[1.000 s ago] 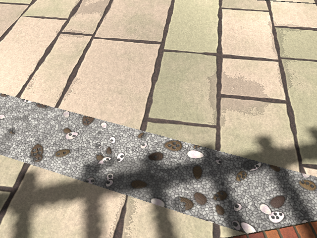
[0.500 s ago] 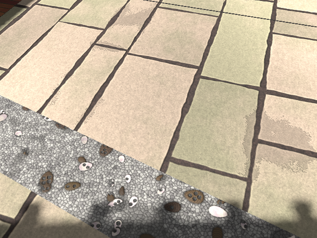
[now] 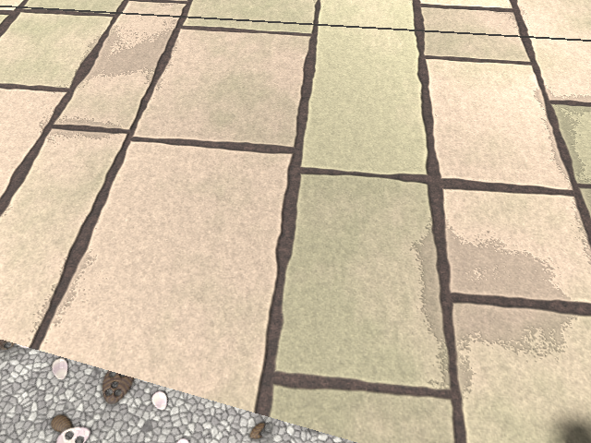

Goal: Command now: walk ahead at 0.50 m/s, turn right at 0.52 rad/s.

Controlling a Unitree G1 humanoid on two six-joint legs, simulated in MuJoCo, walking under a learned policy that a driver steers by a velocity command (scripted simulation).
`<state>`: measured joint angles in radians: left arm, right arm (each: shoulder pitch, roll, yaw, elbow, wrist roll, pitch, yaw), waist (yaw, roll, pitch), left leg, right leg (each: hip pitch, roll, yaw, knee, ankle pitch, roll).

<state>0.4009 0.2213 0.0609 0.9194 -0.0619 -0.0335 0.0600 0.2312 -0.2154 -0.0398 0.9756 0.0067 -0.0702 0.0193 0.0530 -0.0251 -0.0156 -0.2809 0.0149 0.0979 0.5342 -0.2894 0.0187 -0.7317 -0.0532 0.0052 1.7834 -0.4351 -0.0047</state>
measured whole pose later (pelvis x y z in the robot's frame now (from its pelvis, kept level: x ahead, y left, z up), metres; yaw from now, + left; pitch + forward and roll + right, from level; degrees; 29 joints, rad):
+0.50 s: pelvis +0.24 -0.07 +0.01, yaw -16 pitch +3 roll +1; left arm 0.19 0.24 0.08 0.73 0.00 -0.03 -0.01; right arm 0.10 -0.29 -0.07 0.83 0.00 -0.07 -0.02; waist 0.00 0.02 0.05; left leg -0.63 0.09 -0.04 1.13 -0.35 -0.05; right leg -0.34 0.10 0.01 0.43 -0.14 -0.11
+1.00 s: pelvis +0.37 -0.06 +0.01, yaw -4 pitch +4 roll -2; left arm 0.07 0.28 0.09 0.76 0.00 0.02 0.05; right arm 0.16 -0.28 -0.08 0.76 0.01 0.01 -0.01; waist -0.02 -0.01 0.04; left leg -0.36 -0.05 -0.08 0.46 -0.17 0.06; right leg -0.54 0.03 0.06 1.06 -0.46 0.06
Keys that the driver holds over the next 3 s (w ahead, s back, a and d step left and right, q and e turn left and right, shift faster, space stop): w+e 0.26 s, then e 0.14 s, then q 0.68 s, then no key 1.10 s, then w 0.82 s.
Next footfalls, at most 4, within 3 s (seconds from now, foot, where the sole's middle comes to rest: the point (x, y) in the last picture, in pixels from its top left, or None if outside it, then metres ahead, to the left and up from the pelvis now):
0.30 right None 0.31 -0.15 -0.77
0.82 left None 0.45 0.02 -0.77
1.26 right None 0.44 -0.21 -0.77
1.54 left None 0.39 0.05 -0.77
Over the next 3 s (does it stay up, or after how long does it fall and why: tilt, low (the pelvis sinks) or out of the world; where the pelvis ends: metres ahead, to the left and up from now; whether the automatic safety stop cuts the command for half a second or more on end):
stays up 0.69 -0.03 0.00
